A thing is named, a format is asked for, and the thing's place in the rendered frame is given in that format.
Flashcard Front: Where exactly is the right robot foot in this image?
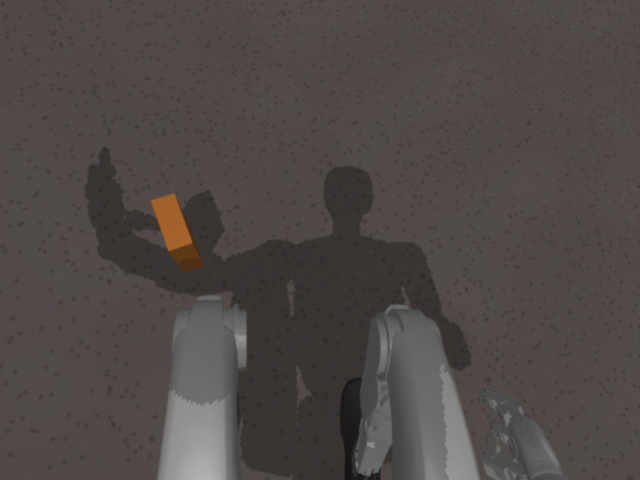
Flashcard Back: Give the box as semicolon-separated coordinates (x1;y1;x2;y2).
340;378;381;480

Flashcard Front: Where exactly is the carton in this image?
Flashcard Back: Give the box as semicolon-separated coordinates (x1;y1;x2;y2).
151;193;204;272

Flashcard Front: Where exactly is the right robot hand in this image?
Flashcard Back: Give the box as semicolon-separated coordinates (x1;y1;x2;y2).
479;388;564;480

